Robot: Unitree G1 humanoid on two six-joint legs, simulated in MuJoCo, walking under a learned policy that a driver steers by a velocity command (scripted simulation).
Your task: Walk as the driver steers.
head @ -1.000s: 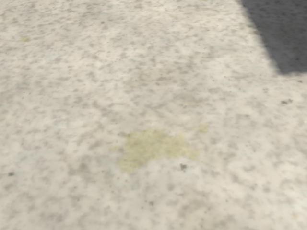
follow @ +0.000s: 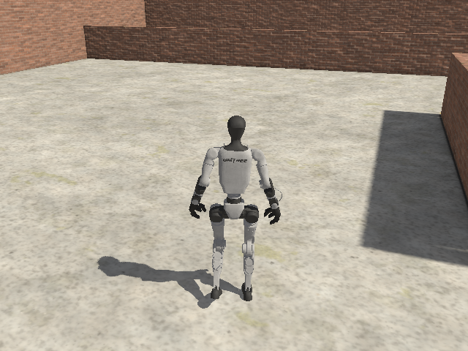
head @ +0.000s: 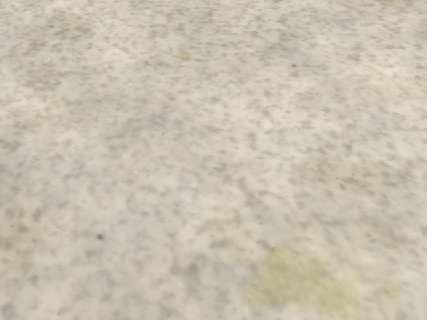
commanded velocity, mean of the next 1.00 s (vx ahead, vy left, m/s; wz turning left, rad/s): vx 0.49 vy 0.00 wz -0.37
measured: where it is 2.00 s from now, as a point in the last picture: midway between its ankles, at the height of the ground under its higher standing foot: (291, 186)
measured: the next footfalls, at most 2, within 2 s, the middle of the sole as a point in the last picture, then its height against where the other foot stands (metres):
left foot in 0.30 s outside the picture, level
right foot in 0.82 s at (287, 310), level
